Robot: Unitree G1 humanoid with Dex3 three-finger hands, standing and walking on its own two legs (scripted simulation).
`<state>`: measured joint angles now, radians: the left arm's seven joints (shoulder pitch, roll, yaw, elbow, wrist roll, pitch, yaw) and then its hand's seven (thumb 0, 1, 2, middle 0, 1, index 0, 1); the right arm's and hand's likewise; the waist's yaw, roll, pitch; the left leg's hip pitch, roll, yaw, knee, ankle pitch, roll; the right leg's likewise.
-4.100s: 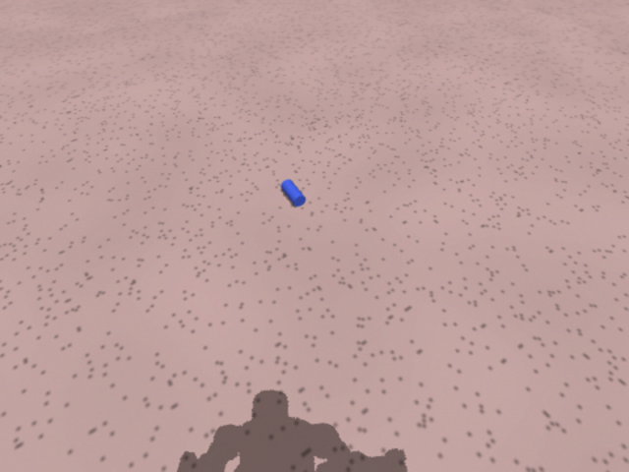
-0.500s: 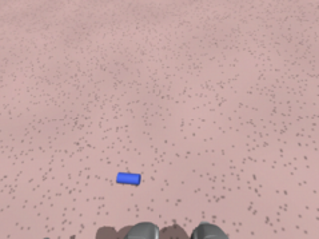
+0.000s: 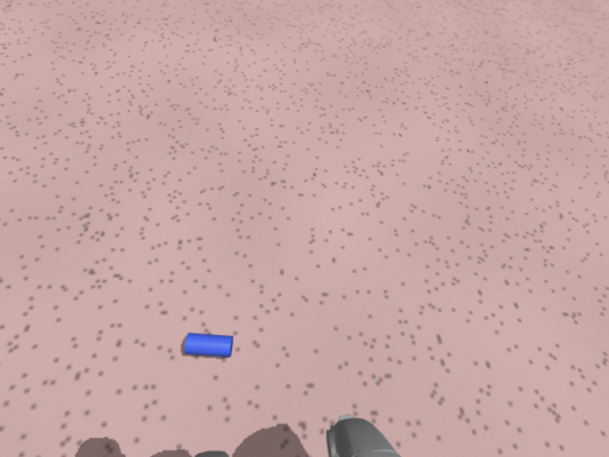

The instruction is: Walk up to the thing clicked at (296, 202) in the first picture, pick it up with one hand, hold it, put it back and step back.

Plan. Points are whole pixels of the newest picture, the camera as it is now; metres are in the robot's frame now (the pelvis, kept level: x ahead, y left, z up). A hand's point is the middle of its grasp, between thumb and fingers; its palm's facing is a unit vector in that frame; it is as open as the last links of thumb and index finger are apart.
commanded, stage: walk up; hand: left
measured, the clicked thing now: (209, 344) +0.48 +0.22 -0.71
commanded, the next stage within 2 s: stand in 1.88 s
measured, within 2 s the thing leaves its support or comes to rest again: neither
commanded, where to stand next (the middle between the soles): +0.10 -0.04 m, yaw +2 degrees
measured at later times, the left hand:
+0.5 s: hand out of the picture +0.14 +0.21 -0.14, palm faces +0.00 -0.92 -0.38, open 7.4 cm
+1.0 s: hand out of the picture +0.10 +0.20 -0.12, palm faces +0.00 -0.94 -0.33, open 7.4 cm
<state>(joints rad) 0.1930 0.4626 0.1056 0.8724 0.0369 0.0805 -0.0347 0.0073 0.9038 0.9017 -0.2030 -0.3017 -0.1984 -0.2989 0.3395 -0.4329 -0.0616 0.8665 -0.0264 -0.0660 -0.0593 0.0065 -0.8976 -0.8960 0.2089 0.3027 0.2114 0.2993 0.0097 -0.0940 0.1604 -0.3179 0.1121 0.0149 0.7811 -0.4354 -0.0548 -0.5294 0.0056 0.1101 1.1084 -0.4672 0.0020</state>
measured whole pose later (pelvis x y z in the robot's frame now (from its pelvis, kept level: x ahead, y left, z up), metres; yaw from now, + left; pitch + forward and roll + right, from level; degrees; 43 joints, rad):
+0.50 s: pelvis +0.01 -0.05 +0.00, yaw -1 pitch -2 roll +0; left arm 0.09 0.38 0.04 0.91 -0.01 0.03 0.00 0.01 0.90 0.90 -0.21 -0.30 -0.20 -0.30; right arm 0.20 -0.36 0.01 0.93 -0.01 -0.04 -0.01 0.01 -0.90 -0.90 0.21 0.30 0.21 0.30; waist 0.00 0.00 0.13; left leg -0.38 0.02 0.02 0.79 -0.37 0.01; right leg -0.38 -0.01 0.01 0.85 -0.46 -0.03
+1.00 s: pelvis +0.00 -0.05 +0.03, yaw +1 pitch -3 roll +0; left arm 0.06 0.35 0.01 1.10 0.00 0.00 -0.01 0.01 0.90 0.90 -0.21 -0.30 -0.20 -0.30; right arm 0.09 -0.37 0.00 1.11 -0.01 -0.01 0.03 0.01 -0.91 -0.90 0.20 0.30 0.20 0.30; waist 0.01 0.00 0.08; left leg -0.25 0.01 -0.01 0.48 -0.18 -0.01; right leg -0.22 -0.02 -0.01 0.49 -0.23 0.01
